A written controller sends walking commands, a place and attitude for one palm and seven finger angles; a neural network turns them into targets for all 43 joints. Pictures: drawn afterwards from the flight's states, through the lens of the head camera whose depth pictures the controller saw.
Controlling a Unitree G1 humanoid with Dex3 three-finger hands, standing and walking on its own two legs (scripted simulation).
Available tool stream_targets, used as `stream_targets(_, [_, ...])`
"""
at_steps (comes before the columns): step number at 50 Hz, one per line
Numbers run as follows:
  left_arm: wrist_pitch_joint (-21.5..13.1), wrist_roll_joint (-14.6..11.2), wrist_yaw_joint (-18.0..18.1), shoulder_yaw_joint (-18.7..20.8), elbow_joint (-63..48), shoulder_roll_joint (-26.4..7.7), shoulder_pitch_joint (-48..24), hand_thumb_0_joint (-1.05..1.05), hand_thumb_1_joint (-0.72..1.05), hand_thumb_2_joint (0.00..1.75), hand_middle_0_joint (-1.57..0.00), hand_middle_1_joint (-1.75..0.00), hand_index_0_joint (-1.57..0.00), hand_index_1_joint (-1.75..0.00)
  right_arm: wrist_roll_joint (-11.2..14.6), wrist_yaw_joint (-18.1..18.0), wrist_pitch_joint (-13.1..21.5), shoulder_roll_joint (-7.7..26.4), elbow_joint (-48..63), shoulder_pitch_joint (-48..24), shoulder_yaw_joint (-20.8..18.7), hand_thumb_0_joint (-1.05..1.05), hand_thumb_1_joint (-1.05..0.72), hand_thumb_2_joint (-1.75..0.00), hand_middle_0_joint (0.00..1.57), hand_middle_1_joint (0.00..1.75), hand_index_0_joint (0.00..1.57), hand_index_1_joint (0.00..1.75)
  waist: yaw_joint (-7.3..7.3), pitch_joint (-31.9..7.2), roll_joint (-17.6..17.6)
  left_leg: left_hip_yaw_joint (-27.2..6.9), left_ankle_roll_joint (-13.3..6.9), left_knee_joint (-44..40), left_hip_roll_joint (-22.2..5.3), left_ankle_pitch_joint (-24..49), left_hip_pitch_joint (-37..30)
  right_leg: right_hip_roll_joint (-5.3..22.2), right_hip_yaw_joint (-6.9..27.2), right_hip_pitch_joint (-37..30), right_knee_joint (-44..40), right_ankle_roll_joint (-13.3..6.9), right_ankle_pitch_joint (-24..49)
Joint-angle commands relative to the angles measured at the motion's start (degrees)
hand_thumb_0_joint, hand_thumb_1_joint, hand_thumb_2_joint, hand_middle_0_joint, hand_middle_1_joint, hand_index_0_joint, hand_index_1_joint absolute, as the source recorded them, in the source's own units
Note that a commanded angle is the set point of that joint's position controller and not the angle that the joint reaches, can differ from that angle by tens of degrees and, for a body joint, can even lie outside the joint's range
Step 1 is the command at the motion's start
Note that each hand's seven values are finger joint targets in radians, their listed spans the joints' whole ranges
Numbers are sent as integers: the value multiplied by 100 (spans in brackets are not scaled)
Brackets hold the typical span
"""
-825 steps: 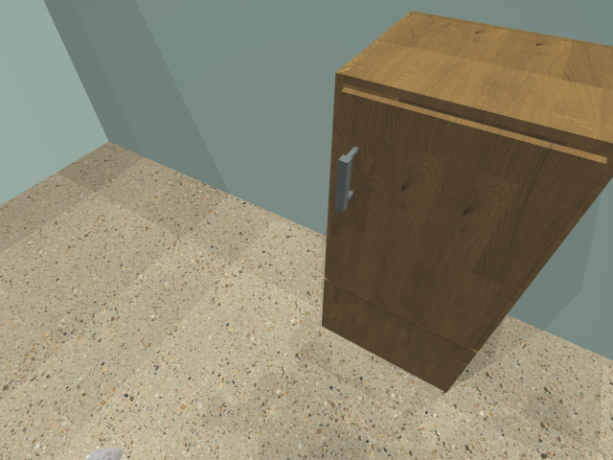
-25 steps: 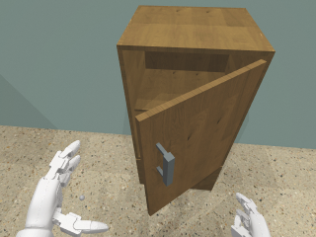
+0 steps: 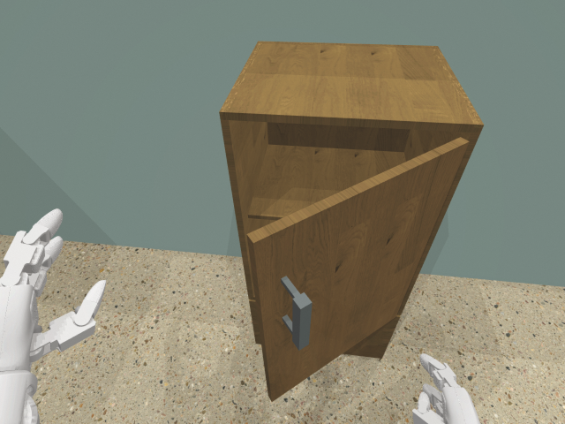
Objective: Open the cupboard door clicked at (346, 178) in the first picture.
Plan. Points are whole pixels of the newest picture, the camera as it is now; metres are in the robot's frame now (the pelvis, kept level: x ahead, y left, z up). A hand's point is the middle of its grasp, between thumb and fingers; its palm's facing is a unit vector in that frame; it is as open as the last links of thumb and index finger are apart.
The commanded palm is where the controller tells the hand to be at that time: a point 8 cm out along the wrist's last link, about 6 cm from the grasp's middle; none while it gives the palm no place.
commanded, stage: draw the hand back to the body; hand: left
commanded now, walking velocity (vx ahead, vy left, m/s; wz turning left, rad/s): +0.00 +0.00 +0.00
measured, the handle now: (294, 313) +0.30 +0.03 -0.01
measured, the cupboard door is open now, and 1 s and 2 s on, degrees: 39 39 39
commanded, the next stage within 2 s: step back with the hand held close in 0.44 s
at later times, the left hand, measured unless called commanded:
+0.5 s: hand (73, 309) +0.18 +0.25 +0.16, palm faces +0.46 -0.80 -0.39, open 7.4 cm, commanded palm +0.13 +0.28 +0.17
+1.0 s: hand (44, 335) +0.15 +0.26 +0.16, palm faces +0.37 -0.77 -0.52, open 7.4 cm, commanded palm +0.09 +0.30 +0.18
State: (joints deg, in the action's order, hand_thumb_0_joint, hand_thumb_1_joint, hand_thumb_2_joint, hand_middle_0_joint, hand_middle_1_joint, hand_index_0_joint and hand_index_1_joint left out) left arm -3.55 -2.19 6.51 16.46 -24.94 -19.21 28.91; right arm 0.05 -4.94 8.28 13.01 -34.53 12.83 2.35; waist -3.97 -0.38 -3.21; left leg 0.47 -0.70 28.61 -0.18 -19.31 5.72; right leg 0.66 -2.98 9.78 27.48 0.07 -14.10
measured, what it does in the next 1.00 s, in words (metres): shifts its weight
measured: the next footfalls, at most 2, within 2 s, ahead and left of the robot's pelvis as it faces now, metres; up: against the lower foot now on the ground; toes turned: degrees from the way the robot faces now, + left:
right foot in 1.92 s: -0.22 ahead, -0.10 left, +0.00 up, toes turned -3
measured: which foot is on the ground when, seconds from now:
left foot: down 0.00-1.00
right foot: down 0.00-1.00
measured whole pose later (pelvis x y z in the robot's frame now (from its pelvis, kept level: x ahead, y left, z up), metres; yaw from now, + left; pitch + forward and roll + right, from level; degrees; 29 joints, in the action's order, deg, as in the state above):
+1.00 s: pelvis -0.06 +0.00 +0.00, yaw -2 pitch -1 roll +0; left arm -10.8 -1.0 7.3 24.2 -27.0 -23.9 31.5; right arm 0.2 -4.9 3.0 13.5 -33.1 10.9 -1.1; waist -0.4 2.6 0.3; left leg 3.0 -1.4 27.9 0.6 -13.4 13.3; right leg 1.3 -0.4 17.9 26.3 0.5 -7.1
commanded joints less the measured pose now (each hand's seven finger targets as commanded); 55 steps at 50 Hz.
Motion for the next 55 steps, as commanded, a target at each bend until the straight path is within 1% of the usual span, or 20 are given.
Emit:
stream_targets(1, [-438,-51,117,926,-1264,-1099,-765,0,83,87,-20,-30,-20,-30,-10,-54,331,576,855,-786,-240,0,-90,-90,20,30,20,30,-4,-230,-270,-56,31,-685,-115,1687,381,-20,103,-620,-483,-151,1063])
stream_targets(3, [-456,-80,133,1102,-1155,-1191,-831,0,90,90,-20,-30,-20,-30,-20,-49,325,568,813,-816,-249,0,-90,-90,20,30,20,30,-32,-193,-97,-46,16,-729,-105,1635,366,-33,104,-667,-551,-146,1063])
stream_targets(6, [-426,-106,37,740,-769,-797,-603,0,90,90,-20,-30,-20,-30,2,-9,265,588,771,-837,-282,0,-90,-90,20,30,20,30,18,55,-26,-8,-7,-771,-131,1694,319,-26,113,-583,-640,-122,1103])
stream_targets(13, [-498,-85,49,928,-992,-1052,-670,0,90,90,-20,-30,-20,-30,-37,-1,252,573,755,-913,-324,0,-90,-90,20,30,20,30,-37,-280,118,44,-54,-773,-82,1664,177,-21,196,-787,-737,-111,1197])
stream_targets(15, [-528,-59,67,1030,-1106,-1188,-767,0,90,90,-20,-30,-20,-30,-44,-14,270,590,719,-925,-321,0,-90,-90,20,30,20,30,-55,-283,-153,39,-33,-780,-70,1678,169,-16,220,-834,-757,-142,1224])
stream_targets(18, [-556,-57,70,934,-1121,-1076,-819,0,90,90,-20,-30,-20,-30,-30,-5,307,538,705,-938,-310,0,-90,-90,20,30,20,30,-24,-194,-257,46,-22,-823,-65,1571,131,-21,222,-759,-814,-128,1075])
stream_targets(25, [-553,-64,44,854,-784,-972,-756,0,90,90,-20,-30,-20,-30,-23,-3,318,567,635,-968,-339,0,-90,-90,20,30,20,30,-26,61,32,40,-44,-888,-93,1371,143,-47,229,-627,-962,-118,804])
stream_targets(27, [-578,-67,52,887,-802,-1023,-816,0,90,90,-20,-30,-20,-30,-25,4,327,539,635,-973,-332,0,-90,-90,20,30,20,30,-21,78,110,35,-55,-906,-83,1277,152,-41,245,-611,-982,-100,706])
stream_targets(28, [-614,-51,73,934,-993,-1153,-1351,0,90,90,-20,-30,-20,-30,-15,-3,333,568,611,-1007,-335,0,-90,-90,20,30,20,30,26,-54,-65,43,-53,-905,-66,1178,101,-28,286,-612,-1018,-101,584])
stream_targets(29, [-852,-32,119,1620,-1012,-1740,-1620,0,90,90,-20,-30,-20,-30,38,1,235,660,816,-817,-311,0,-90,-90,20,30,20,30,285,453,336,-51,-133,-715,-127,744,534,193,851,65,-1368,-89,659])
stream_targets(30, [-953,14,96,1616,-805,-1729,-1553,0,90,90,-20,-30,-20,-30,10,-1,156,612,725,-783,-324,0,-90,-90,20,30,20,30,279,370,382,-150,-135,-630,-87,653,562,325,859,42,-1425,-130,642])
stream_targets(31, [-930,4,43,1306,-432,-1279,-852,0,90,90,-20,-30,-20,-30,-6,10,93,607,708,-845,-358,0,-90,-90,20,30,20,30,308,272,466,-106,-129,-533,-91,819,422,357,887,161,-1430,-134,736])
stream_targets(33, [-946,7,1,1100,-548,-1081,-408,0,90,90,-20,-30,-20,-30,-40,63,-5,673,776,-850,-400,0,-90,-90,20,30,20,30,315,-92,299,-42,-104,-538,-114,1082,373,379,787,41,-1301,-114,1008])
stream_targets(37, [-989,16,73,1221,-951,-1215,-36,0,90,90,-20,-30,-20,-30,-36,36,-118,711,899,-858,-453,0,-90,-90,20,30,20,30,298,-709,104,-93,-68,-705,-251,1739,512,291,537,-433,-719,-62,1838])
stream_targets(40, [-1004,22,156,1500,-1248,-1516,-19,0,90,90,-20,-30,-20,-30,-22,-10,-194,719,960,-903,-501,0,-90,-90,20,30,20,30,275,-834,-23,-137,-63,-694,-277,1877,748,289,517,-550,-494,-52,2103])
stream_targets(42, [-1007,19,190,1518,-1276,-1478,96,0,90,90,-20,-30,-20,-30,-8,-28,-221,676,1025,-868,-506,0,-90,-90,20,30,20,30,284,-781,58,-182,-70,-718,-313,1821,946,238,524,-557,-355,-29,2078])
stream_targets(47, [-1074,63,241,1562,-1416,-1443,179,0,90,90,-20,-30,-20,-30,4,-52,-204,710,1103,-825,-541,0,-90,-90,20,30,20,30,280,-622,-170,-331,-177,-898,-454,1195,1623,125,520,-667,62,25,1793])
stream_targets(49, [-1083,88,252,1527,-1374,-1376,169,0,90,90,-20,-30,-20,-30,15,-47,-188,717,1129,-797,-550,0,-90,-90,20,30,20,30,299,-491,-70,-343,-256,-937,-511,579,2064,129,596,-717,206,47,1577])
stream_targets(50, [-1098,115,260,1546,-1344,-1379,117,0,90,90,-20,-30,-20,-30,-1,-55,-167,755,1105,-815,-561,0,-90,-90,20,30,20,30,301,-405,-242,-371,-290,-994,-505,184,2287,138,641,-745,229,37,1454])
stream_targets(55, [-1191,208,315,1585,-1376,-1423,-64,0,90,90,-20,-30,-20,-30,10,-53,-88,792,1112,-698,-568,0,-90,-90,20,30,20,30,355,-141,51,-509,-401,-890,-478,-1244,2982,203,878,-551,129,3,457])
